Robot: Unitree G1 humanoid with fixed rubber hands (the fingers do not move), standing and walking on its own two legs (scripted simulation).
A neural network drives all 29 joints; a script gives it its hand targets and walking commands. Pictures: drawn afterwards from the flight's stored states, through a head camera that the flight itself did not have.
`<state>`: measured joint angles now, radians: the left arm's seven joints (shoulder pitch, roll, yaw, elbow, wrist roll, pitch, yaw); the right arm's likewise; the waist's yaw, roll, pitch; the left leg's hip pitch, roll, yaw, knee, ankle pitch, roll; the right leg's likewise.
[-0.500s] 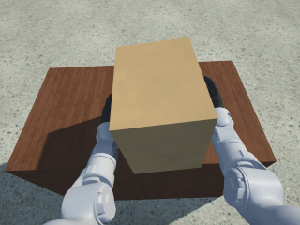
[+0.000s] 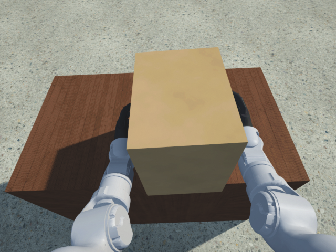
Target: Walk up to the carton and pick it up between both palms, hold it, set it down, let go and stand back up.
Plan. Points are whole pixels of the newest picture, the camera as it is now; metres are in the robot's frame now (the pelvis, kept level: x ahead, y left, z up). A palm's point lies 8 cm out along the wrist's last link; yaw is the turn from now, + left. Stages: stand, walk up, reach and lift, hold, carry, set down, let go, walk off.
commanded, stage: set down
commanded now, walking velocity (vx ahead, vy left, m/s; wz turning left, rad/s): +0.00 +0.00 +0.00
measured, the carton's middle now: (180, 125) +0.41 -0.02 +0.02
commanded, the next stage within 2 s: none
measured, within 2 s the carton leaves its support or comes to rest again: neither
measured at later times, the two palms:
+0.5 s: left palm (123, 136) +0.38 +0.13 +0.02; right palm (241, 125) +0.39 -0.17 +0.04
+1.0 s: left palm (118, 132) +0.40 +0.15 +0.01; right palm (241, 114) +0.42 -0.17 +0.05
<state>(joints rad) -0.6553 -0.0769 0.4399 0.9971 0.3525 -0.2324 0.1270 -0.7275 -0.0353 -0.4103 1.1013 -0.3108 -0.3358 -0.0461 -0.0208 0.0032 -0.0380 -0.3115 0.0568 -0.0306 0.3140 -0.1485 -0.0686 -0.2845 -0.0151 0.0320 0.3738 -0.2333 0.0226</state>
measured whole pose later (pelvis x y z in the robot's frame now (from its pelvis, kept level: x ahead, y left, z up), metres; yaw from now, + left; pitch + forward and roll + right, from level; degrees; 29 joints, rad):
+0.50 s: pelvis +0.00 +0.00 +0.00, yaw +0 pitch +9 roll +0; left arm -0.67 -0.08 0.47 1.03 0.35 -0.26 0.13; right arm -0.73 -0.04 -0.43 1.13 -0.29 -0.34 -0.04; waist -0.02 0.00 -0.04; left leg -0.32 0.06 -0.03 0.32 -0.15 -0.07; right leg -0.29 -0.01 0.03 0.37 -0.23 0.02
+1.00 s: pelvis -0.01 +0.02 -0.01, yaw -2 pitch +18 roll -3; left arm -0.74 -0.02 0.26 1.10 0.05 -0.25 0.23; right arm -0.87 -0.20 -0.08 1.28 0.21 -0.31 -0.02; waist 0.00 0.03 -0.18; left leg -0.62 0.09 -0.03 0.51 -0.20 -0.07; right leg -0.51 0.02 0.04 0.37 -0.19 0.02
